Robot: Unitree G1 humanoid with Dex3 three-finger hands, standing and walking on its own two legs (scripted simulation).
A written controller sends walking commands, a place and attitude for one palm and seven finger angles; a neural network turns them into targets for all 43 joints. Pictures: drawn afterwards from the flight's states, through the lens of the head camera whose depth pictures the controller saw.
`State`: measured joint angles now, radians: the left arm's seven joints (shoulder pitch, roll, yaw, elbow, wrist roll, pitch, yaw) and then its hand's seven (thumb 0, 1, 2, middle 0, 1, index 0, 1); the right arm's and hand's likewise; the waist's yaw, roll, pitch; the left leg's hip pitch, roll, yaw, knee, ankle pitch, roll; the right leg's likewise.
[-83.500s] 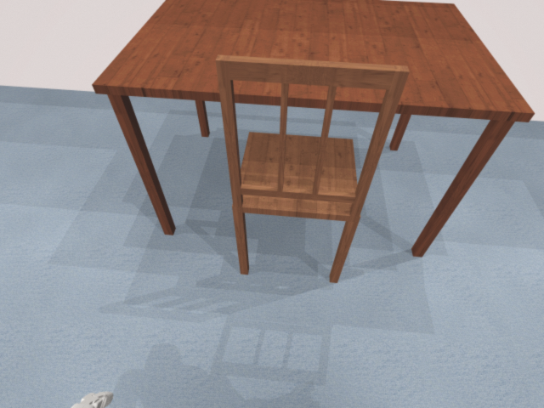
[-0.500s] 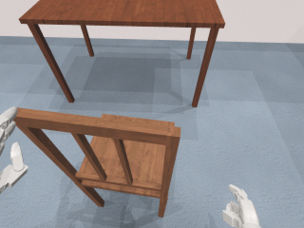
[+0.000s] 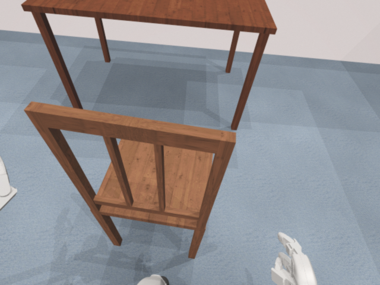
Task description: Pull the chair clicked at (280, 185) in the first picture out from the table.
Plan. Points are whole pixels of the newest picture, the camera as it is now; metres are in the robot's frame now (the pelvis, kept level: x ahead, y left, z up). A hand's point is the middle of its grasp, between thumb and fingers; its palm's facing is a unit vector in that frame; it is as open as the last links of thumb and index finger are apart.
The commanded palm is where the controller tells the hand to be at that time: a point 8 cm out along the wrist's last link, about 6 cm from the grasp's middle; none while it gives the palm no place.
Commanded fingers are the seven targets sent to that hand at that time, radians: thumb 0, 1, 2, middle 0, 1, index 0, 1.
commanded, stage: step back with the hand held close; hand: left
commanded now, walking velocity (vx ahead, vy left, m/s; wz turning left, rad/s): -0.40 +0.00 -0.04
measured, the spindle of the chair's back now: (121, 175) +0.37 +0.20 -0.06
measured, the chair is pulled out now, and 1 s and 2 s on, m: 0.70 0.70 0.70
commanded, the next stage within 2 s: stop stepping back and stand still in 0.40 s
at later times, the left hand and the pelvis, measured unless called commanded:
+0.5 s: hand (12, 255) +0.13 +0.23 +0.17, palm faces +0.27 -0.85 -0.45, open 7.4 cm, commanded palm +0.06 +0.29 +0.19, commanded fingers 0.00 0.90 0.90 -0.20 -0.30 -0.20 -0.30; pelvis -0.09 -0.01 +0.01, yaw -3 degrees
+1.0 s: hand out of the picture +0.01 +0.24 +0.19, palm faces +0.43 -0.81 -0.41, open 7.4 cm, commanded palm -0.04 +0.28 +0.19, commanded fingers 0.00 0.90 0.90 -0.20 -0.30 -0.20 -0.30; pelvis -0.17 -0.02 +0.01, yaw +1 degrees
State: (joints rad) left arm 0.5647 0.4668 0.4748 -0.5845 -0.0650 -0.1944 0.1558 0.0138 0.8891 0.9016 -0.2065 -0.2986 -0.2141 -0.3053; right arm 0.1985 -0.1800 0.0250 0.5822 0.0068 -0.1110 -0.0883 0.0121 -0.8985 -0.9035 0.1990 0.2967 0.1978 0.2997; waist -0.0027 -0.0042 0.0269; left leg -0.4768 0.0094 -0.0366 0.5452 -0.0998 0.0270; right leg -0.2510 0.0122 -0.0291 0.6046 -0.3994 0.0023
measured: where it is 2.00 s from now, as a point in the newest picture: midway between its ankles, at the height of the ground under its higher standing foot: outside the picture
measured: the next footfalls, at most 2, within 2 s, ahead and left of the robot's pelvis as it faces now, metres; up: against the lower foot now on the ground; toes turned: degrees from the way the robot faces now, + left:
right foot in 0.04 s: -0.02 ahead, -0.14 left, +0.00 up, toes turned -2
left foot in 0.26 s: +0.05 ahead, +0.09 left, +0.00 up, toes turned -3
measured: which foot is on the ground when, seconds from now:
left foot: down 0.00-0.14, up 0.16-0.24, down 0.26-0.62, up 0.64-0.78, down 0.80-1.00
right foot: up 0.00-0.02, down 0.04-0.28, up 0.30-0.56, down 0.58-1.00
